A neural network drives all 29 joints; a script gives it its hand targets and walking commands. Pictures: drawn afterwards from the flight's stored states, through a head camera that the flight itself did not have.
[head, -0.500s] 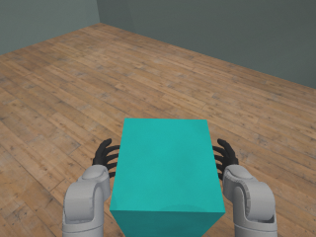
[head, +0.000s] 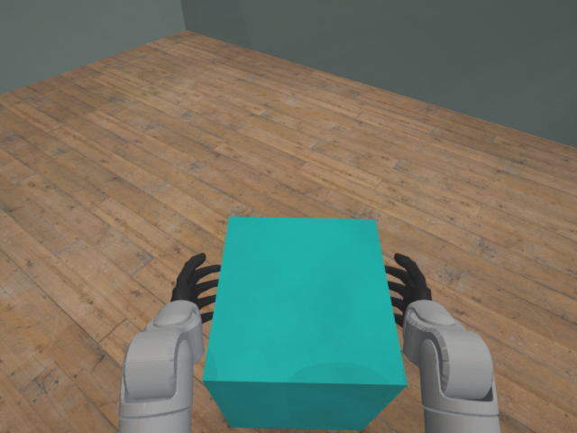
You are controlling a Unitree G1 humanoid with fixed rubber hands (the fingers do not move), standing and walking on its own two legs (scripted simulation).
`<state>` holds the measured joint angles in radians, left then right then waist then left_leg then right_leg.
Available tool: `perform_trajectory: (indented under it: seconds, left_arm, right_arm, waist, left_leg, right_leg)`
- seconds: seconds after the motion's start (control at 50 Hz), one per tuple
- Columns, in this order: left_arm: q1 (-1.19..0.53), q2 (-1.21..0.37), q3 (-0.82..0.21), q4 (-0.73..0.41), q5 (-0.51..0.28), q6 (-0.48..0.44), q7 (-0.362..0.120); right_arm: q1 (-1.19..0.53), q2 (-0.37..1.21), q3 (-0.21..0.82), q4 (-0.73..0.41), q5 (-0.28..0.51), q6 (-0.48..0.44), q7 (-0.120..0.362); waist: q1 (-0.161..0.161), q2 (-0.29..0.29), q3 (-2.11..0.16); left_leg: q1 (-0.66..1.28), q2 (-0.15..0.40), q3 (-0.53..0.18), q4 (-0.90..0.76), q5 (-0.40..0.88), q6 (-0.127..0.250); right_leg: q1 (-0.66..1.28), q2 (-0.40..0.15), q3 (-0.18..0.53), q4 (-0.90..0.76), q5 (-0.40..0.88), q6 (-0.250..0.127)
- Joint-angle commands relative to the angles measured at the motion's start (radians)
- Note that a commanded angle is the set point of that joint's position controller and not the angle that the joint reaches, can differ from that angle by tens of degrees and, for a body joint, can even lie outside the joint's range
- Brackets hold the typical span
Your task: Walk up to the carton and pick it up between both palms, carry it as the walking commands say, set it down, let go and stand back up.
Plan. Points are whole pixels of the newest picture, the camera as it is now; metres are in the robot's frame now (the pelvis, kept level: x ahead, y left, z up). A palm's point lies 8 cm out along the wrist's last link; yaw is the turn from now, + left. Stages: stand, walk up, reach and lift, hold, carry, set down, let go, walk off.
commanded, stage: carry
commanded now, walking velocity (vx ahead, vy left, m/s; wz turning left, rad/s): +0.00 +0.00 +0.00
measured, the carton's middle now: (299, 329) +0.28 +0.00 +0.00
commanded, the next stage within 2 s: hold in 0.62 s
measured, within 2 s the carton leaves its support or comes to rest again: neither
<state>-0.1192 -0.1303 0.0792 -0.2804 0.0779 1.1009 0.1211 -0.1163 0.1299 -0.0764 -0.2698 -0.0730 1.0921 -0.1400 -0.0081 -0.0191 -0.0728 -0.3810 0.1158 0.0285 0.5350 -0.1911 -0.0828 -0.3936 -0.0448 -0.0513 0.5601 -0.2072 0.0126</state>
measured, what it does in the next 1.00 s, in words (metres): stands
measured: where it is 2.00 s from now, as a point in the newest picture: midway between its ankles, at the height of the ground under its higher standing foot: outside the picture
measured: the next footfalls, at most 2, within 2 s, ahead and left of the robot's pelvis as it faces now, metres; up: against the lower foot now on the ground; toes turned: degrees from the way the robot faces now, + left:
none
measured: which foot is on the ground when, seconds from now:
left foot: down 0.00-1.00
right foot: down 0.00-1.00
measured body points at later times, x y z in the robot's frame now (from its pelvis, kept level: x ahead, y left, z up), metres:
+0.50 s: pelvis +0.01 +0.00 +0.00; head +0.01 +0.00 +0.45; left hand +0.29 +0.14 +0.05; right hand +0.29 -0.15 +0.06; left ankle +0.05 +0.17 -0.73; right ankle +0.05 -0.13 -0.73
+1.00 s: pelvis +0.03 +0.02 +0.01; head -0.01 +0.02 +0.46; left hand +0.31 +0.18 +0.05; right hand +0.32 -0.12 +0.05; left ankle +0.05 +0.16 -0.73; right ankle +0.05 -0.13 -0.73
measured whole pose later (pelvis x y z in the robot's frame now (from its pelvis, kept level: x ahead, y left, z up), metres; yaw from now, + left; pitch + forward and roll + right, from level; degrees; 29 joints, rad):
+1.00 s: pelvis +0.03 +0.02 +0.01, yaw -5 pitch -7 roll -1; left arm -0.18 -0.14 0.18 0.14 0.20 0.75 0.05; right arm -0.24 0.15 -0.12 0.24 -0.22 0.72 -0.05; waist 0.07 0.02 0.03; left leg -0.08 0.02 -0.10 0.44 -0.24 -0.04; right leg -0.09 0.00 0.05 0.38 -0.17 0.03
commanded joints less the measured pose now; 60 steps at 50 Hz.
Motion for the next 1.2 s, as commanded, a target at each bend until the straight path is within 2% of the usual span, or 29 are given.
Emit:
perform_trajectory:
  seconds: [0.0,0.5,0.52,0.6,0.62,0.64,0.66,0.68,0.7,0.72,0.76,0.84,0.92,0.94,1.02,1.1,1.18]
  left_arm:
    - [-0.408,-0.824,-0.548,-0.092,-0.224,-0.055,-0.129]
    - [-0.378,-0.752,-0.497,0.02,-0.163,-0.192,-0.139]
    - [-0.396,-0.767,-0.515,-0.014,-0.178,-0.196,-0.138]
    - [-0.392,-0.757,-0.505,0.005,-0.169,-0.211,-0.138]
    - [-0.31,-0.454,-0.196,0.356,0.048,-0.268,-0.154]
    - [-0.389,-0.458,-0.278,0.415,0.008,-0.348,-0.169]
    - [-0.464,-0.527,-0.353,0.349,-0.034,-0.406,-0.193]
    - [-0.494,-0.607,-0.411,0.295,-0.071,-0.436,-0.211]
    - [-0.525,-0.679,-0.434,0.272,-0.1,-0.45,-0.222]
    - [-0.551,-0.737,-0.465,0.223,-0.122,-0.46,-0.231]
    - [-0.568,-0.789,-0.509,0.175,-0.143,-0.465,-0.241]
    - [-0.522,-0.824,-0.521,0.252,-0.14,-0.421,-0.251]
    - [-0.547,-0.878,-0.515,0.343,-0.125,-0.385,-0.278]
    - [-0.557,-0.899,-0.516,0.355,-0.122,-0.38,-0.285]
    - [-0.579,-0.954,-0.49,0.4,-0.104,-0.368,-0.3]
    - [-0.601,-0.997,-0.462,0.427,-0.095,-0.367,-0.307]
    - [-0.624,-1.033,-0.454,0.444,-0.096,-0.367,-0.314]
  right_arm:
    - [-0.415,0.821,0.56,-0.108,0.237,-0.05,0.134]
    - [-0.396,0.746,0.511,0.003,0.175,-0.185,0.152]
    - [-0.404,0.762,0.525,-0.026,0.186,-0.189,0.152]
    - [-0.403,0.751,0.516,-0.01,0.179,-0.204,0.153]
    - [-0.359,0.485,0.251,0.341,0.004,-0.256,0.188]
    - [-0.367,0.548,0.323,0.44,0.001,-0.321,0.184]
    - [-0.414,0.631,0.389,0.366,0.026,-0.376,0.196]
    - [-0.444,0.714,0.463,0.314,0.059,-0.408,0.211]
    - [-0.524,0.783,0.536,0.286,0.099,-0.43,0.231]
    - [-0.593,0.841,0.605,0.231,0.143,-0.451,0.244]
    - [-0.635,0.874,0.667,0.186,0.187,-0.467,0.262]
    - [-0.576,0.833,0.633,0.293,0.151,-0.441,0.282]
    - [-0.541,0.835,0.524,0.411,0.079,-0.412,0.303]
    - [-0.543,0.847,0.507,0.428,0.073,-0.407,0.31]
    - [-0.588,0.882,0.476,0.459,0.076,-0.395,0.34]
    - [-0.66,0.909,0.47,0.464,0.092,-0.396,0.369]
    - [-0.706,0.926,0.456,0.478,0.098,-0.401,0.39]
  waist:
    - [0.001,0.018,-0.251]
    - [0.001,0.021,-0.263]
    - [0.001,0.019,-0.263]
    - [0.001,0.021,-0.267]
    - [0.067,0.015,0.048]
    - [0.057,0.015,0.048]
    - [0.04,0.019,0.001]
    - [0.055,0.012,-0.071]
    - [0.1,-0.001,-0.17]
    - [0.128,0.001,-0.288]
    - [0.134,0.003,-0.399]
    - [0.113,0.022,-0.22]
    - [0.041,0.052,-0.115]
    - [0.033,0.058,-0.111]
    - [0.046,0.062,-0.112]
    - [0.074,0.075,-0.124]
    - [0.08,0.09,-0.148]
  left_leg:
    - [0.112,0.052,-0.056,-0.078,-0.006,0.054]
    - [0.129,0.052,-0.027,-0.079,0.025,0.054]
    - [0.127,0.052,-0.027,-0.08,0.026,0.054]
    - [0.13,0.052,-0.025,-0.08,0.032,0.054]
    - [0.139,-0.223,0.038,-0.103,-0.239,0.1]
    - [0.099,-0.222,0.009,-0.116,-0.246,0.126]
    - [0.109,-0.22,-0.016,-0.114,-0.18,0.139]
    - [0.136,-0.212,-0.042,-0.116,-0.094,0.14]
    - [0.16,-0.213,-0.058,-0.112,-0.016,0.139]
    - [0.182,-0.216,-0.064,-0.101,0.073,0.136]
    - [0.194,-0.221,-0.059,-0.11,0.14,0.113]
    - [0.222,-0.215,-0.068,-0.15,0.11,0.09]
    - [0.238,-0.207,-0.08,-0.193,0.076,0.073]
    - [0.242,-0.207,-0.081,-0.201,0.087,0.069]
    - [0.247,-0.205,-0.082,-0.226,0.134,0.062]
    - [0.259,-0.199,-0.085,-0.234,0.141,0.056]
    - [0.281,-0.191,-0.091,-0.234,0.146,0.047]
  right_leg:
    - [0.08,-0.092,0.091,-0.118,0.007,-0.036]
    - [0.106,-0.085,0.065,-0.119,0.069,-0.038]
    - [0.105,-0.085,0.064,-0.119,0.072,-0.039]
    - [0.109,-0.084,0.061,-0.116,0.08,-0.039]
    - [0.267,0.093,0.119,-0.247,-0.131,-0.042]
    - [0.247,0.087,0.128,-0.239,-0.153,-0.042]
    - [0.286,0.09,0.135,-0.215,-0.101,-0.033]
    - [0.322,0.095,0.133,-0.185,-0.011,-0.029]
    - [0.374,0.108,0.124,-0.157,0.06,-0.029]
    - [0.435,0.117,0.126,-0.132,0.152,-0.031]
    - [0.538,0.127,0.132,-0.114,0.276,-0.031]
    - [0.468,0.147,0.117,-0.167,0.187,-0.045]
    - [0.445,0.155,0.103,-0.214,0.151,-0.056]
    - [0.45,0.156,0.1,-0.22,0.163,-0.057]
    - [0.479,0.163,0.091,-0.235,0.195,-0.051]
    - [0.473,0.17,0.089,-0.237,0.163,-0.05]
    - [0.454,0.174,0.092,-0.235,0.136,-0.052]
